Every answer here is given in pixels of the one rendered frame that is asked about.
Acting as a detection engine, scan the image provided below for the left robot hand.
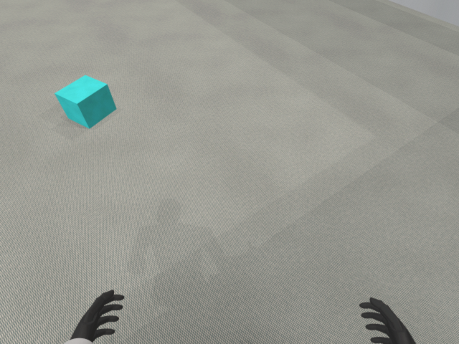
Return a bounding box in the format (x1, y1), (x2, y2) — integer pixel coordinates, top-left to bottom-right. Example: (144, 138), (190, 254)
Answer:
(70, 290), (124, 342)

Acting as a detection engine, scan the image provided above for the carton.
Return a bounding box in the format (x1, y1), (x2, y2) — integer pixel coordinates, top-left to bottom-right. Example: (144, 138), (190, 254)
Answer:
(55, 75), (116, 129)

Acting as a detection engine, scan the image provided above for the right robot hand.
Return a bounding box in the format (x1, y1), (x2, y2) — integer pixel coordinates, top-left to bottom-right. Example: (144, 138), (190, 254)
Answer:
(359, 297), (416, 344)

